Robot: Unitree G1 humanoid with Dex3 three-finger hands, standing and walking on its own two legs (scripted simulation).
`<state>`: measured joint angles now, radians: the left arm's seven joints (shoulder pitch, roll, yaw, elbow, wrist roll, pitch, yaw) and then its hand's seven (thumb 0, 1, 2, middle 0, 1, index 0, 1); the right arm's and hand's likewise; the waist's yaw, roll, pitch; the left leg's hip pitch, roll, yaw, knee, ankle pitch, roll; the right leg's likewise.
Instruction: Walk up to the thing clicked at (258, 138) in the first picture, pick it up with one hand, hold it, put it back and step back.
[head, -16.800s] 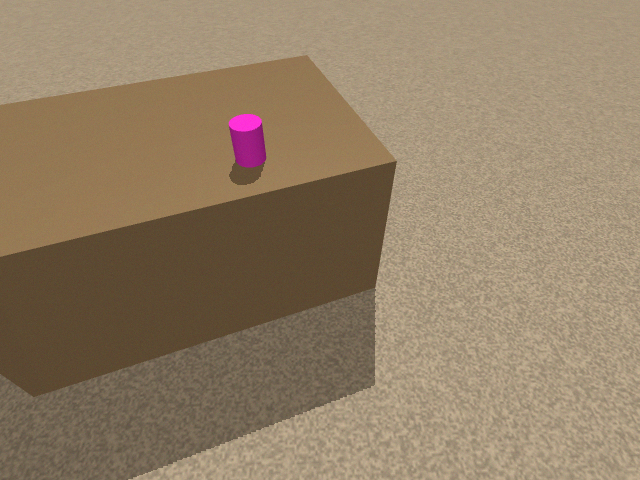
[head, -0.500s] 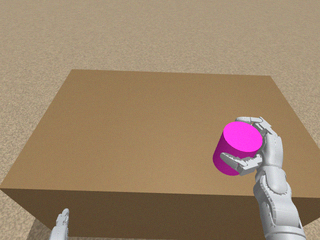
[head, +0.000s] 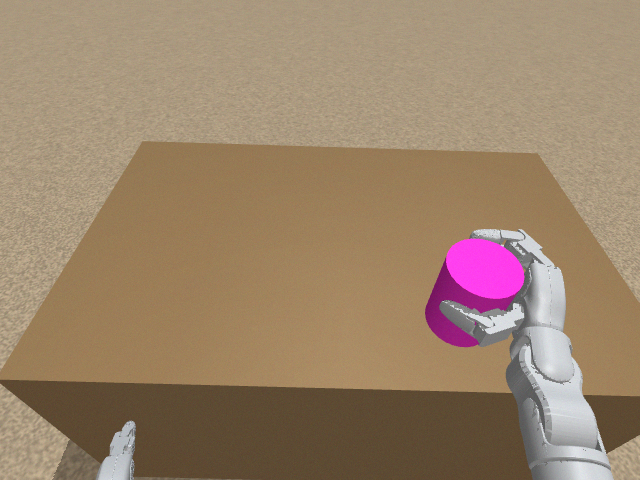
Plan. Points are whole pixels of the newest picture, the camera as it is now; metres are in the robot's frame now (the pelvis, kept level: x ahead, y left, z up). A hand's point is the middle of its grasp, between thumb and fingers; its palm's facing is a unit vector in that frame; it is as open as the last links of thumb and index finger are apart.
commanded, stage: hold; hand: right
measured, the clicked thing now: (469, 294) +0.33 -0.17 +0.09
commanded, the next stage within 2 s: crouch in 0.76 s
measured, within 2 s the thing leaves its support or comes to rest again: neither
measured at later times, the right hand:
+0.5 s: hand (480, 287) +0.33 -0.17 +0.11, palm faces +0.26 +0.97 +0.00, open 11.5 cm
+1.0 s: hand (482, 290) +0.33 -0.18 +0.11, palm faces +0.26 +0.96 +0.01, open 11.5 cm
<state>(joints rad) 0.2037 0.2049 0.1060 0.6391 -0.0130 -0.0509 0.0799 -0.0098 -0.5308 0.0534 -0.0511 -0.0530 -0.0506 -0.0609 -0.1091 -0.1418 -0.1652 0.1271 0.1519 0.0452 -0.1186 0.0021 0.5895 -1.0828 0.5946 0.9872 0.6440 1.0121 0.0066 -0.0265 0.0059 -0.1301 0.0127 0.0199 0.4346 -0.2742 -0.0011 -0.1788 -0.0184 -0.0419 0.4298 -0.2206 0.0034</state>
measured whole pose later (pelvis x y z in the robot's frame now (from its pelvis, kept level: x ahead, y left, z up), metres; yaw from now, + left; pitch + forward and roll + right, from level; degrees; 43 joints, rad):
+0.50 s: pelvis +0.00 +0.00 +0.00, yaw +0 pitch -2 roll +0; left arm 0.20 0.21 0.11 0.63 -0.01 -0.06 0.09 -0.01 -0.53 0.06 -0.05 -0.05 -0.05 -0.06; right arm -0.11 -0.14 -0.17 0.12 0.15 0.05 -0.11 0.00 0.59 -1.08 0.59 0.99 0.64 1.01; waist 0.01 -0.03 0.01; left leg -0.13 0.01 0.02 0.44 -0.27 0.00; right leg -0.18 -0.02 -0.04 0.42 -0.21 0.01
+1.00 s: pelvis +0.00 +0.00 +0.00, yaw +0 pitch -2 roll +0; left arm 0.21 0.20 0.09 0.61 -0.01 -0.06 0.08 -0.01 -0.53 0.05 -0.05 -0.05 -0.05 -0.06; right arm -0.12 -0.15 -0.18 0.16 0.15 0.04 -0.11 0.00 0.60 -1.09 0.60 0.99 0.65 1.01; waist 0.01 -0.02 0.01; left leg -0.13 0.01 0.03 0.43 -0.27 0.00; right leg -0.18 -0.02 -0.03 0.42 -0.21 0.01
